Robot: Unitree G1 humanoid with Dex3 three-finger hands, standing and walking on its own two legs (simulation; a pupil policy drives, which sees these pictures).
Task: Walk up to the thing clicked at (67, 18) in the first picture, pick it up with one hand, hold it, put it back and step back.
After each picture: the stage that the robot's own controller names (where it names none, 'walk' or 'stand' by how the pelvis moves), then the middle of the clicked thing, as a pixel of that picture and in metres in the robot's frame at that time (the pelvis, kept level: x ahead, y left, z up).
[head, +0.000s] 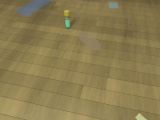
stand; (67, 19) +1.87 +0.20 -0.66
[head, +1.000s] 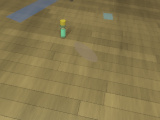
walk; (62, 29) +1.75 +0.18 -0.64
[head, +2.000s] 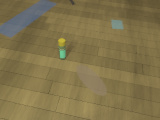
walk; (62, 49) +1.21 +0.17 -0.65
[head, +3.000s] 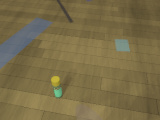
walk; (57, 87) +0.77 +0.21 -0.64
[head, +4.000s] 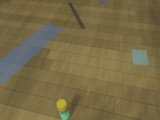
walk; (63, 111) +0.53 +0.20 -0.63
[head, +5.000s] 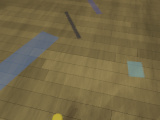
stand; out of the picture +0.47 +0.18 -0.65
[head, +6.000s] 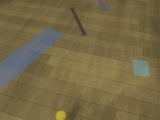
stand; out of the picture +0.47 +0.16 -0.65
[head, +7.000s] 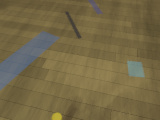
stand; out of the picture +0.48 +0.19 -0.66
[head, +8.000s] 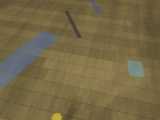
stand; out of the picture +0.47 +0.19 -0.66
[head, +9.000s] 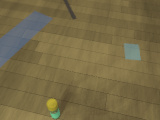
go down; (54, 109) +0.48 +0.19 -0.64
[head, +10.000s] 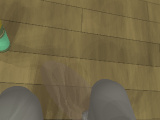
go down; out of the picture +0.53 +0.28 -0.23
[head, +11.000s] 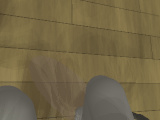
close in; out of the picture +0.51 +0.31 -0.21
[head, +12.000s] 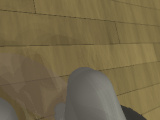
close in; out of the picture +0.49 +0.34 -0.16
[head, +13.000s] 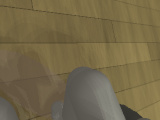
lift; out of the picture +0.46 +0.33 -0.17
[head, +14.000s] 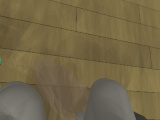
lift; out of the picture +0.38 +0.28 -0.09
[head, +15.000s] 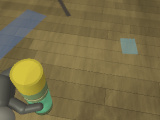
hold; (36, 92) +0.31 +0.15 +0.06
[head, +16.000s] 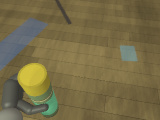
hold; (42, 95) +0.32 +0.14 +0.03
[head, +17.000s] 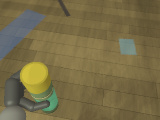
crouch; (43, 92) +0.33 +0.14 +0.00
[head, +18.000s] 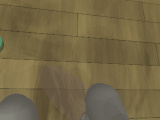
crouch; out of the picture +0.50 +0.25 -0.05
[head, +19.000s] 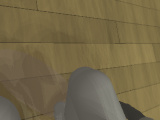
lower; out of the picture +0.44 +0.32 -0.17
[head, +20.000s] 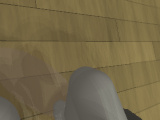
lower; out of the picture +0.45 +0.32 -0.17
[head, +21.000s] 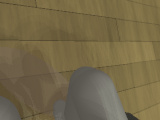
lower; out of the picture +0.45 +0.32 -0.17
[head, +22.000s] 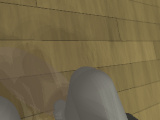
lower; out of the picture +0.45 +0.32 -0.17
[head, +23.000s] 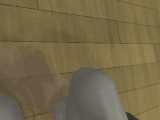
loosen; out of the picture +0.45 +0.30 -0.17
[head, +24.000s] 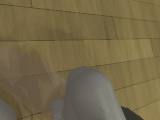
withdraw; out of the picture +0.45 +0.30 -0.17
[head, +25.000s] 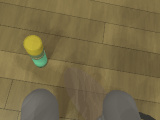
walk; (37, 54) +0.50 +0.22 -0.30
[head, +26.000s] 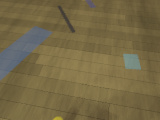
stand; out of the picture +0.43 +0.15 -0.59
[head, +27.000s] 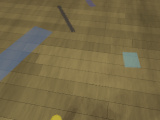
stand; out of the picture +0.44 +0.18 -0.60
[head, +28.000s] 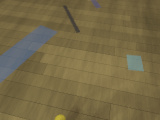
stand; out of the picture +0.43 +0.16 -0.63
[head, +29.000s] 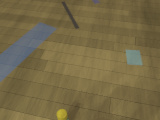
walk; out of the picture +0.46 +0.15 -0.65
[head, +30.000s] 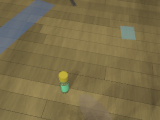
walk; (64, 83) +0.68 +0.13 -0.63
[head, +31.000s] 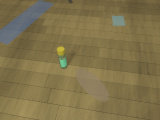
walk; (62, 58) +1.03 +0.26 -0.63
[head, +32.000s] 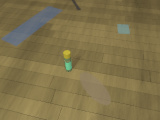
stand; (67, 61) +1.09 +0.17 -0.65
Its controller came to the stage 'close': yes
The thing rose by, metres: 0.67
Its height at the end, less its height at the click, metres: +0.00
